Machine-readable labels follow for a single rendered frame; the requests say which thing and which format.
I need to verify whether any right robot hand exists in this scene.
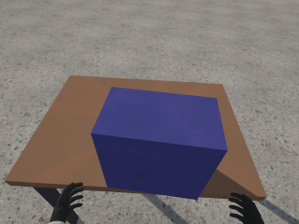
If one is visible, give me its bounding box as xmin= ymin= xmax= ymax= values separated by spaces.
xmin=228 ymin=192 xmax=264 ymax=224

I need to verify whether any table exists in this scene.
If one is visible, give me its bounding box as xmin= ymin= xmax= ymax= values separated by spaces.
xmin=5 ymin=75 xmax=267 ymax=224

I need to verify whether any carton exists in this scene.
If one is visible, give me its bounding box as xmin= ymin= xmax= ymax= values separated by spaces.
xmin=91 ymin=87 xmax=228 ymax=200

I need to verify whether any left robot hand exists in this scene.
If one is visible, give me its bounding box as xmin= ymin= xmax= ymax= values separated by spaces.
xmin=50 ymin=182 xmax=84 ymax=223

